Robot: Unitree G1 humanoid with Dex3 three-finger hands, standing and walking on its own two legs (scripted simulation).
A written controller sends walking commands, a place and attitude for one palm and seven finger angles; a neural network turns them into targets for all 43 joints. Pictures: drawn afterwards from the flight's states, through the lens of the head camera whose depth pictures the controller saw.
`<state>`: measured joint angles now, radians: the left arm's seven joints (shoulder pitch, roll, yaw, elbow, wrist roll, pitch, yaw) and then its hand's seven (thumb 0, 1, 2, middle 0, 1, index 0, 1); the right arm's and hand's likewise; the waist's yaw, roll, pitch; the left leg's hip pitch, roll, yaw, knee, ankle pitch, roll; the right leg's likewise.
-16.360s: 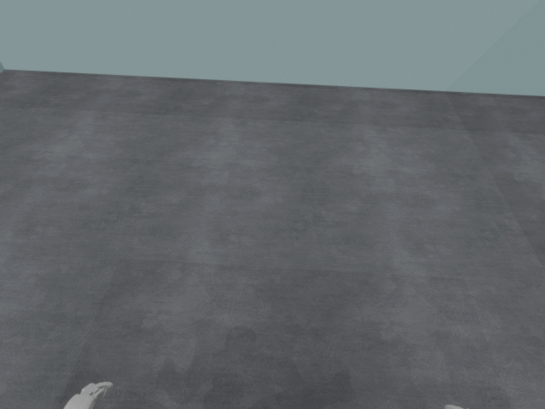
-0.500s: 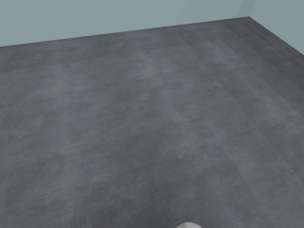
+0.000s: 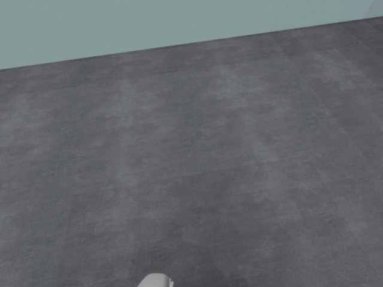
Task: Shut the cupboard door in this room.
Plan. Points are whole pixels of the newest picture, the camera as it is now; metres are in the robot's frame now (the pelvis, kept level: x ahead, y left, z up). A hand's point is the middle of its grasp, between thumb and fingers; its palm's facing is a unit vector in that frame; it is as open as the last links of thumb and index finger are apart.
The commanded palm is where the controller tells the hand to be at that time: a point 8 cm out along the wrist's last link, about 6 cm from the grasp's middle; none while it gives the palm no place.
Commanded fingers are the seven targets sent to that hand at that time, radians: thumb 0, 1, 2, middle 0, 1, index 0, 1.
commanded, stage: turn or walk to find it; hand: left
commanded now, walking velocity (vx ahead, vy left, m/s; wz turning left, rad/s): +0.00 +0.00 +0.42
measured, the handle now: out of the picture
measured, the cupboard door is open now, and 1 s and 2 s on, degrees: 78 78 78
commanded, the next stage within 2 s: stand and wait in 1.12 s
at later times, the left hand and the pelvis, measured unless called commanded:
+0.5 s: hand out of the picture +0.01 +0.27 -0.17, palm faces +0.23 -0.94 -0.25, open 7.4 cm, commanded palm none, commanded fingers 0.00 0.90 0.90 -0.20 -0.30 -0.20 -0.30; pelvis -0.02 +0.04 +0.00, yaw +11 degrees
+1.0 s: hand out of the picture -0.07 +0.17 -0.15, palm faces +0.44 -0.86 -0.27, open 7.4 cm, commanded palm none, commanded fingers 0.00 0.90 0.90 -0.20 -0.30 -0.20 -0.30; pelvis -0.04 -0.03 +0.00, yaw +26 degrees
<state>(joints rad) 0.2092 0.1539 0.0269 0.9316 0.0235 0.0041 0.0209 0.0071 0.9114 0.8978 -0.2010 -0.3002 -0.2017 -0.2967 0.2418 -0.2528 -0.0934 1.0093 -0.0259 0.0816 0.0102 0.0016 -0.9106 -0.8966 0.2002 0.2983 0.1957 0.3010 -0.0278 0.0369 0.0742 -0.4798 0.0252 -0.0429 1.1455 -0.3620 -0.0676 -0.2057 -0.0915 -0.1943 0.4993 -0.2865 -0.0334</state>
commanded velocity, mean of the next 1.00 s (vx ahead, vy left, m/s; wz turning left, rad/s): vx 0.00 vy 0.00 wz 0.42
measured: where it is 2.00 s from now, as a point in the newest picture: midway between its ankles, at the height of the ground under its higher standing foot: outside the picture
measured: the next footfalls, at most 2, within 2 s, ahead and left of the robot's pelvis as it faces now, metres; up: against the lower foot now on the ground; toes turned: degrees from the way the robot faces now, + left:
left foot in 0.22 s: +0.01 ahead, +0.16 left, +0.00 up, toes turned +10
right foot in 0.66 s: +0.05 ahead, -0.09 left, +0.00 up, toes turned +11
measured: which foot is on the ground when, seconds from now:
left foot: up 0.00-0.20, down 0.22-0.66, up 0.68-1.00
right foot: down 0.00-0.22, up 0.24-0.64, down 0.66-1.00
